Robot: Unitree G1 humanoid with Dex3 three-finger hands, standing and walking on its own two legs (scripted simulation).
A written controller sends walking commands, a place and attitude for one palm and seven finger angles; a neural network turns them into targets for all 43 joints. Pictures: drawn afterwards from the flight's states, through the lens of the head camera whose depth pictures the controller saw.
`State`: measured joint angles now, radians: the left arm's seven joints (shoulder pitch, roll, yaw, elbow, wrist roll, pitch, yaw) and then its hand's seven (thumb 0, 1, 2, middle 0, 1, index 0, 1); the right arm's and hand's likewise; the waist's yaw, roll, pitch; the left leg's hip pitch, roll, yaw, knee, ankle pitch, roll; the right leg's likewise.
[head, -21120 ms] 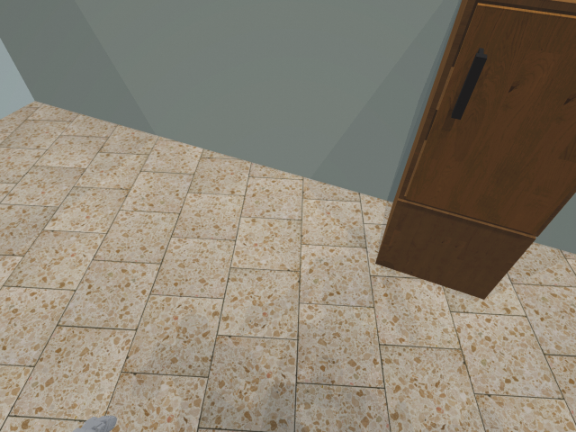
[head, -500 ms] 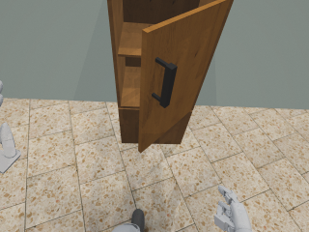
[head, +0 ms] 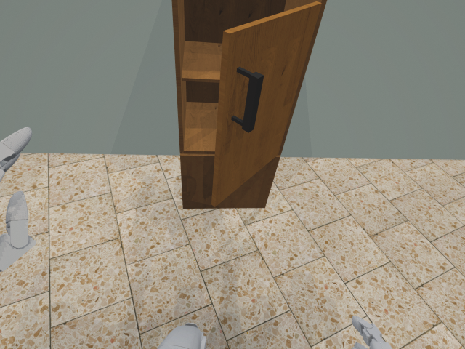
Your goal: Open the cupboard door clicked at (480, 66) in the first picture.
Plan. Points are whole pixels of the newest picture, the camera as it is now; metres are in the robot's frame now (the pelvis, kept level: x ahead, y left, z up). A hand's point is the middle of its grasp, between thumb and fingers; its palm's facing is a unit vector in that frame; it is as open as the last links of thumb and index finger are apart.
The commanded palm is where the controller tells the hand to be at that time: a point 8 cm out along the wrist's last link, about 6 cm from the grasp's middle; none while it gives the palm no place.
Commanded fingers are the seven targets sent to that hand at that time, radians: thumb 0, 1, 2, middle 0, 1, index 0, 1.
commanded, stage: stop stepping back and stand still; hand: left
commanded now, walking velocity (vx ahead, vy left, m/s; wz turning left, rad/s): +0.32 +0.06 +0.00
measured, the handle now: (245, 100) +0.66 +0.05 +0.10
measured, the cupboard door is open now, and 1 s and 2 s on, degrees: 45 45 45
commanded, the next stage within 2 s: let the arm hang, fingers relaxed in 1.42 s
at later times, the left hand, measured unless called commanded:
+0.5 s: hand out of the picture +0.12 +0.28 +0.19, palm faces +0.46 -0.71 -0.53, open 7.4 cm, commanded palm +0.07 +0.32 +0.19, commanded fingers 0.00 0.90 0.90 -0.20 -0.30 -0.20 -0.30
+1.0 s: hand out of the picture +0.17 +0.30 +0.17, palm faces +0.41 -0.77 -0.50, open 7.4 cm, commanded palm +0.11 +0.34 +0.19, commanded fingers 0.00 0.90 0.90 -0.20 -0.30 -0.20 -0.30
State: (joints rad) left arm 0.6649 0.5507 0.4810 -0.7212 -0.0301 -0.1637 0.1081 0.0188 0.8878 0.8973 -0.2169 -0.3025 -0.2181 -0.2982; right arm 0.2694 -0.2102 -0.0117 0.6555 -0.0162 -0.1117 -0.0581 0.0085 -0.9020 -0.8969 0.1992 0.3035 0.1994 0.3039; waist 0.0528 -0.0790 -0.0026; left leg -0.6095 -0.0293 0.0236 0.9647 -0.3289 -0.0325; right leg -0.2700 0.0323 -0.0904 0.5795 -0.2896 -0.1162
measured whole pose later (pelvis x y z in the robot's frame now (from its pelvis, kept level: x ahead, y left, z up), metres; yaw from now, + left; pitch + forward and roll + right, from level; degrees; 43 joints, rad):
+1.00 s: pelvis -0.02 +0.04 +0.01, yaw +2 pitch -1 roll +0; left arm 0.56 0.39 0.39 -0.45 -0.04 -0.20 0.13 0.02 0.89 0.90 -0.21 -0.30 -0.22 -0.30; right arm 0.19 -0.20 0.01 0.62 0.01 -0.12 -0.06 0.01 -0.91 -0.90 0.20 0.30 0.20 0.30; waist 0.00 0.02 0.04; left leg -0.22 0.02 0.08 0.48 -0.25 0.00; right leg -0.23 0.01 -0.09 0.49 -0.24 -0.05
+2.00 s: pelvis -0.06 +0.05 +0.01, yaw +4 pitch -2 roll +0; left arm 0.28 0.23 -0.01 1.06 0.01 0.01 0.00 0.01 0.94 0.90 -0.21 -0.30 -0.21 -0.30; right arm 0.27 -0.25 0.00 1.08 -0.02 0.03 0.00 0.01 -0.91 -0.90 0.20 0.30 0.20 0.30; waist -0.01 0.00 0.09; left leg -0.24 0.00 0.06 0.44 -0.18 0.03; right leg -0.24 -0.01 -0.10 0.44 -0.17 -0.04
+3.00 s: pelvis +0.00 +0.03 +0.02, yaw +3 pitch -1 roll +1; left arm 0.10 0.31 0.01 1.14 0.01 -0.03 0.00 0.01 0.91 0.90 -0.20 -0.30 -0.21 -0.30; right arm 0.09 -0.32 0.00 1.13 -0.01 0.00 0.00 0.00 -0.91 -0.90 0.20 0.30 0.20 0.30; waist -0.01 0.03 0.07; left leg -0.10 0.01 0.06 0.28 -0.17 -0.01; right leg -0.11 0.02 -0.10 0.30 -0.18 -0.06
